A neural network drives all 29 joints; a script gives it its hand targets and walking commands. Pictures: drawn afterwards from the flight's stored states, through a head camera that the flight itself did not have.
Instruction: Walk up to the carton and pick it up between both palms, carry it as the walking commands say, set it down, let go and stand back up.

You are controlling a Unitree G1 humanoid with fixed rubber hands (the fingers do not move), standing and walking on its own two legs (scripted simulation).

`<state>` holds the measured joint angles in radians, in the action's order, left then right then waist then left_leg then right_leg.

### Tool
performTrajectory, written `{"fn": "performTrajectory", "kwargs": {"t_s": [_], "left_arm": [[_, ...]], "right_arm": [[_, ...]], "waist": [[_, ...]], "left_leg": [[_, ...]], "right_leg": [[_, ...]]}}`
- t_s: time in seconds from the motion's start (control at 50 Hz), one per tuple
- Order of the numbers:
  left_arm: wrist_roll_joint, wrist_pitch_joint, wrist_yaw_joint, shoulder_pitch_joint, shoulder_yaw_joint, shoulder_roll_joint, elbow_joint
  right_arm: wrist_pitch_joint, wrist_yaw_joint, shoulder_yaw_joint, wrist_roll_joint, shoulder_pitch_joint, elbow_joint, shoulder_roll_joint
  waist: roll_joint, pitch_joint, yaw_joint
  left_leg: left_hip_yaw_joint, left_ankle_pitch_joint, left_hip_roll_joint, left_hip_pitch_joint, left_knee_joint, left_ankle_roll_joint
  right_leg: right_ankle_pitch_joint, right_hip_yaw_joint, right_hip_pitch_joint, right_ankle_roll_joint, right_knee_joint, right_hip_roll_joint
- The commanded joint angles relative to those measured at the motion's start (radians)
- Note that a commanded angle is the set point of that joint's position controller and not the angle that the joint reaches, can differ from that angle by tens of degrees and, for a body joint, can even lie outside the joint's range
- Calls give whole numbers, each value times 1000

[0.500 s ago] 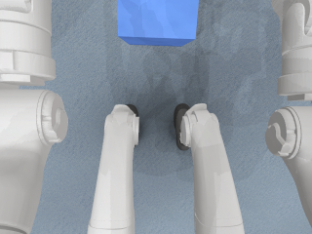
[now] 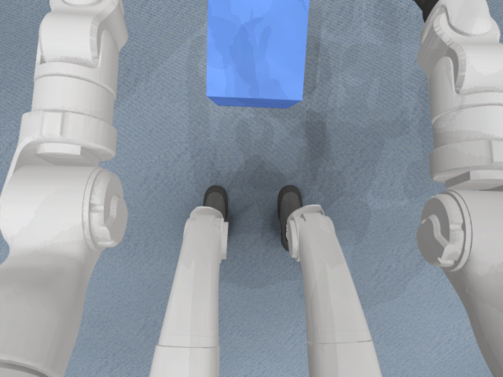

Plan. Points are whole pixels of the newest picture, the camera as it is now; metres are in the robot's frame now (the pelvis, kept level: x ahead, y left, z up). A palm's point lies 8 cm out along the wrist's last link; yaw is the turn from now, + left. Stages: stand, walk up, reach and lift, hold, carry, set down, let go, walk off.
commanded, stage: let go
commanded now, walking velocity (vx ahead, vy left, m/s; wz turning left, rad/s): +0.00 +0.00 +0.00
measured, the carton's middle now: (255, 58) +0.57 -0.01 -0.53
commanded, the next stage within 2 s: stand in 1.36 s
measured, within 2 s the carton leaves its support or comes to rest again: neither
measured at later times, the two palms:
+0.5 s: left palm (3, 157) +0.38 +0.22 +0.00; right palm out of the picture +0.35 -0.23 -0.01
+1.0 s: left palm out of the picture +0.28 +0.25 +0.04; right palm out of the picture +0.28 -0.23 +0.05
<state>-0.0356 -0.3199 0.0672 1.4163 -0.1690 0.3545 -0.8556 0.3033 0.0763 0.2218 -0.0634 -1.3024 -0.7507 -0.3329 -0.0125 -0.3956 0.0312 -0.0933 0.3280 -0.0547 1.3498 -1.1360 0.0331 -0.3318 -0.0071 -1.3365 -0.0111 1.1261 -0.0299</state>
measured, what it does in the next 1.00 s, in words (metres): rises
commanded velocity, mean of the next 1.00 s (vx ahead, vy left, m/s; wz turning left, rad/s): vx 0.00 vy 0.00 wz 0.00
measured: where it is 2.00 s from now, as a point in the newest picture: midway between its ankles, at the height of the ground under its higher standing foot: (252, 229)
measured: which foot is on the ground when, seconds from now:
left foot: down 0.00-1.00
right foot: down 0.00-1.00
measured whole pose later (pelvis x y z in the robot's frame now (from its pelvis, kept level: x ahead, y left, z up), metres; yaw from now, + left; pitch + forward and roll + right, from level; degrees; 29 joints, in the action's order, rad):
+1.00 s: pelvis +0.11 +0.01 +0.11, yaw +1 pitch +2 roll +0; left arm 0.00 -0.08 -0.05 -0.17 -0.11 0.19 -0.49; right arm 0.08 -0.07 0.06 -0.01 0.23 -0.41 -0.21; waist 0.00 -0.04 0.01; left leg -0.09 0.31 -0.04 0.26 -0.53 0.00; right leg -0.31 0.01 -0.24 -0.01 0.51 -0.01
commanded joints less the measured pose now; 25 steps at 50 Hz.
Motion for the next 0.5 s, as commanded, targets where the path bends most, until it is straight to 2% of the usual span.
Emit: {"fn": "performTrajectory", "kwargs": {"t_s": [0.0, 0.02, 0.04, 0.06, 0.08, 0.1, 0.12, 0.14, 0.16, 0.18, 0.2, 0.22, 0.24, 0.26, 0.28, 0.3, 0.32, 0.34, 0.36, 0.38, 0.4, 0.42, 0.44, 0.46, 0.48], "left_arm": [[77, 37, 31, -44, -89, 88, 217], [89, 48, 50, -163, -104, 95, 411], [36, 26, 56, 22, -63, 104, 415], [24, 16, 56, -2, -74, 101, 388], [14, 17, 61, -163, -32, 96, 526], [-21, 14, 63, -265, 9, 53, 627], [-56, 18, 60, -176, 48, 56, 742], [-52, -3, 62, -272, 42, 67, 702], [-61, -1, 60, -364, 78, 27, 763], [-24, -14, 71, -457, 41, 49, 693], [-27, -27, 59, -613, 67, -11, 689], [-21, -23, 48, -646, 51, -11, 717], [-6, -11, 47, -573, 29, 2, 782], [-8, -5, 44, -769, 55, -38, 810], [-7, 21, 24, -857, 66, -42, 807], [10, 27, 18, -794, 14, -29, 709], [12, 41, 11, -891, 68, -69, 653], [30, 69, 11, -825, 34, -12, 716], [27, 84, 1, -872, 59, -69, 610], [36, 95, -15, -961, 52, -88, 540], [58, 110, -27, -929, 36, -51, 498], [31, 122, -42, -917, 76, -96, 465], [54, 130, -44, -973, 50, -90, 443], [78, 131, -55, -1197, 24, -112, 431], [66, 136, -63, -1075, 50, -103, 401]], "right_arm": [[-41, -30, 74, 102, -2, 239, -160], [-38, -41, 27, 74, 133, 364, -152], [-21, -41, 51, 57, -12, 341, -201], [-9, -43, 32, 55, 1, 319, -174], [-4, -52, 4, 58, 195, 373, -153], [-8, -52, -40, 25, 270, 506, -147], [-2, -41, -54, -1, 229, 501, -169], [-4, -53, -66, 9, 282, 568, -173], [-3, -54, -88, 10, 350, 624, -146], [9, -49, -55, 31, 463, 544, -160], [7, -50, -62, 45, 522, 590, -97], [12, -71, -74, -13, 566, 586, -124], [-2, -74, -116, -48, 448, 730, -98], [-15, -72, -100, -10, 652, 738, -68], [-32, -80, -145, -45, 793, 693, -16], [-38, -91, -93, -16, 712, 601, -67], [-41, -94, -97, 4, 870, 451, 2], [-68, -104, -80, 24, 799, 499, -56], [-88, -104, -40, 56, 829, 485, -54], [-111, -112, -66, 56, 879, 520, -41], [-131, -125, -103, 12, 867, 428, 0], [-137, -132, -78, 29, 852, 377, -33], [-151, -134, -77, 40, 844, 463, -46], [-140, -142, -82, 90, 1107, 432, -13], [-140, -148, -94, 46, 992, 351, 16]], "waist": [[18, 1915, 24], [-24, 2106, -23], [-42, 1950, 17], [-2, 1936, 24], [-14, 2052, 35], [-23, 2210, 48], [-61, 2094, 56], [-31, 2106, 49], [25, 2142, 72], [2, 2099, 50], [35, 2022, 28], [-16, 1931, 13], [-10, 1895, -9], [39, 1990, 22], [39, 1857, 22], [9, 1638, -21], [16, 1486, 19], [-19, 1444, 10], [17, 1298, 28], [35, 1251, 18], [-35, 1019, -19], [-22, 909, 18], [29, 883, 1], [63, 979, 6], [8, 864, -24]], "left_leg": [[97, -423, -39, -758, 151, -7], [92, -532, -44, -905, 150, -5], [76, -431, -28, -820, 151, 8], [90, -376, -33, -815, 163, -5], [76, -500, -29, -970, 175, -6], [76, -615, -36, -1055, 144, -2], [78, -604, -41, -1003, 144, 6], [67, -614, -40, -1038, 144, -3], [67, -632, -35, -1042, 168, -5], [81, -568, -27, -1034, 168, 4], [71, -572, -21, -1082, 207, 0], [69, -571, -17, -1075, 221, 4], [59, -534, -12, -1043, 220, -15], [59, -575, -6, -1113, 227, -12], [70, -566, -13, -1079, 252, -18], [88, -452, -9, -921, 278, -16], [77, -374, 1, -969, 324, -17], [69, -368, 4, -940, 313, -9], [63, -343, 12, -923, 349, -15], [82, -292, 15, -896, 353, -23], [89, -198, 20, -828, 378, -27], [86, -102, 30, -796, 430, -25], [85, -59, 35, -787, 452, -35], [96, -59, 37, -890, 485, -38], [82, -41, 38, -859, 496, -34]], "right_leg": [[520, -15, 866, 53, -130, -57], [602, 16, 1001, 38, -133, -60], [490, -1, 856, 36, -126, -55], [449, -5, 852, 37, -161, -58], [542, -3, 974, 33, -163, -57], [656, -17, 1070, 33, -126, -73], [652, 11, 1011, 27, -136, -67], [670, 4, 1038, 36, -133, -56], [746, 12, 1114, 34, -152, -61], [675, 7, 1093, 43, -139, -53], [641, -15, 1105, 48, -172, -54], [578, 11, 1021, 31, -209, -42], [549, 20, 990, 35, -216, -50], [621, 14, 1118, 31, -230, -52], [663, 31, 1129, 38, -253, -44], [542, 38, 1063, 35, -264, -25], [451, 21, 999, 34, -309, -37], [440, 32, 962, 24, -317, -35], [409, 14, 906, 33, -341, -36], [373, 12, 938, 29, -344, -27], [247, 21, 778, 28, -375, -5], [166, 19, 768, 24, -415, -7], [110, 27, 807, 28, -442, -5], [116, 11, 971, 34, -455, -16], [73, -1, 847, 30, -453, -4]]}}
